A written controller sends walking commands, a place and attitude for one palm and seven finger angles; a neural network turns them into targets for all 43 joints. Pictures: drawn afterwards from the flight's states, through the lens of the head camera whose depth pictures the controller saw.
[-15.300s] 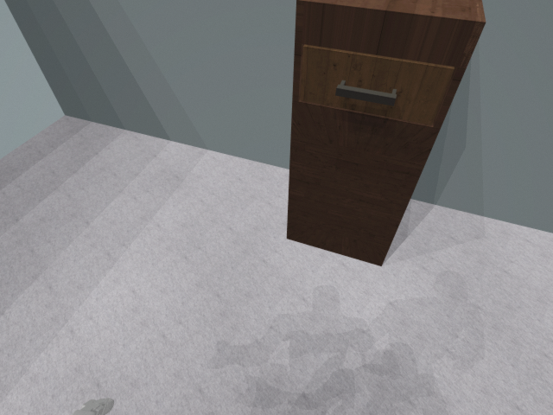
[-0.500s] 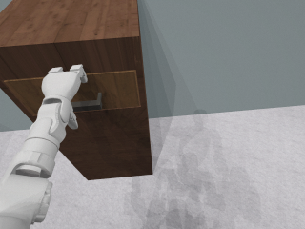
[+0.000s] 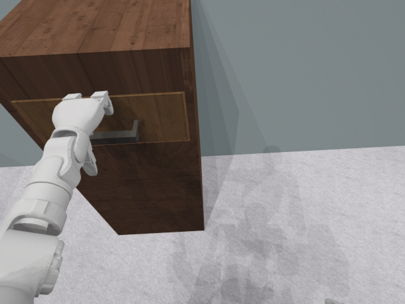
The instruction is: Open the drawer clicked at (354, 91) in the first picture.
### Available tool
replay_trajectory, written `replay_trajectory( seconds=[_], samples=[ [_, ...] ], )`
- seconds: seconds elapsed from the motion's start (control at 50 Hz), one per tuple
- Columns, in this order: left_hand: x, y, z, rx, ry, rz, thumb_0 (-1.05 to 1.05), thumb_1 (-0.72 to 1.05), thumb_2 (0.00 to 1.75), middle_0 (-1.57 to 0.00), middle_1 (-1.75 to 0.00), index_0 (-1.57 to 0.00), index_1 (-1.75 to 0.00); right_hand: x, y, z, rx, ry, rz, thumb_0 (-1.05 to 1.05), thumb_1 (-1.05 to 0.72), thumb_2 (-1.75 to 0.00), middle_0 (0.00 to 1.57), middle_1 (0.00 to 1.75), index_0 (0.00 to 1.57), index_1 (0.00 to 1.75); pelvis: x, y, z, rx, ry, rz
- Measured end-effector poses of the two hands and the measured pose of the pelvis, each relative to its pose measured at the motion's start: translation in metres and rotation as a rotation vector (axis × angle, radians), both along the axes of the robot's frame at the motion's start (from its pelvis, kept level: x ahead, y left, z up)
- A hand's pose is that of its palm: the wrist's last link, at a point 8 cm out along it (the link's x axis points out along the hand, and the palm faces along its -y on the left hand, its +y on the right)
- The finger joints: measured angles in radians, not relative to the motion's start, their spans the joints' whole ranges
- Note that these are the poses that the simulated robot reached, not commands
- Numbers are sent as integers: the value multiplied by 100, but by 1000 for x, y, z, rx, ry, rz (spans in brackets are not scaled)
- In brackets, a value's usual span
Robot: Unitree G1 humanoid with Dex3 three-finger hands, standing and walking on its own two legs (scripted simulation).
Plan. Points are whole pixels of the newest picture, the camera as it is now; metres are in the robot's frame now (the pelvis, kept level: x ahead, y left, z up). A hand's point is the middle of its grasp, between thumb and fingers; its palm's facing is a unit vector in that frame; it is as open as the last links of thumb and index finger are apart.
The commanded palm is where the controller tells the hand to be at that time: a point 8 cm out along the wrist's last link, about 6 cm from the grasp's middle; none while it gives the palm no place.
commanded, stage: lower the fingers behind the handle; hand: left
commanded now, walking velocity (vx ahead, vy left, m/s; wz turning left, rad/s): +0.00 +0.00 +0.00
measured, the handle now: (106, 131) +0.49 +0.26 +0.03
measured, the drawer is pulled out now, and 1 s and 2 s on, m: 0.00 0.00 0.00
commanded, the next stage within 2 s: close the thumb around the handle in 1.56 s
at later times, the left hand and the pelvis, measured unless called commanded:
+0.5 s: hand (98, 147) +0.43 +0.26 +0.05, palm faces -0.07 -0.02 -1.00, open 13.8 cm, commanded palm +0.42 +0.25 +0.11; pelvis +0.01 +0.01 +0.00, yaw -1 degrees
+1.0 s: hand (107, 154) +0.43 +0.24 +0.02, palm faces -0.08 -0.02 -1.00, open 13.8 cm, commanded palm +0.41 +0.25 +0.08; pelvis +0.00 +0.01 -0.01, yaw -1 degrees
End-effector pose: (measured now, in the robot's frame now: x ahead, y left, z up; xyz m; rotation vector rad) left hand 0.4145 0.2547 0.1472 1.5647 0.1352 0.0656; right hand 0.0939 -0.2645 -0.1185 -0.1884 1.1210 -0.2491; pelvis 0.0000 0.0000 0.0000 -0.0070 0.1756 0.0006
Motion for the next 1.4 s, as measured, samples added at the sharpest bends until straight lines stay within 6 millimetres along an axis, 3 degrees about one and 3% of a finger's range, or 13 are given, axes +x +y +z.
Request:
replay_trajectory(
  seconds=[0.2,0.44,0.64,0.74,0.94,1.2,1.4],
  samples=[
    [11,-26,-26,-59,37,-131,0,-49,30,-32,-120,-32,-120,-24,-2,-2,-11,59,-55,1,-91,-90,21,30,20,30,7,3,-2,0,24,-26],
    [3,4,-39,-4,-9,12,0,-49,30,-32,-120,-32,-120,-36,6,-12,25,112,-64,1,-91,-90,21,30,20,30,9,6,-4,-4,53,-24],
    [0,-18,-48,-49,24,-106,0,-49,30,-32,-120,-32,-120,-22,4,-4,-10,55,-52,1,-91,-90,21,30,20,30,5,9,-5,-7,39,-17],
    [0,-16,-52,-41,-21,-92,0,-49,30,-32,-120,-32,-120,-22,4,-6,-9,42,-46,1,-91,-90,21,30,20,30,1,9,-9,-6,57,-25],
    [-3,-10,-65,-9,10,-26,0,-49,30,-29,-119,-32,-120,-41,8,-13,8,90,-57,1,-91,-90,21,30,20,30,-3,7,-11,-8,67,-20],
    [4,-4,-79,-23,12,-58,0,-49,30,-30,-120,-32,-120,-72,-3,-14,-33,158,-101,1,-91,-90,21,30,20,30,-4,7,-16,-14,103,-31],
    [6,-4,-81,-25,-4,-38,0,-49,30,-29,-120,-32,-120,-72,3,-17,-16,164,-108,1,-91,-90,21,30,20,30,-3,11,-17,-17,108,-33]
  ],
)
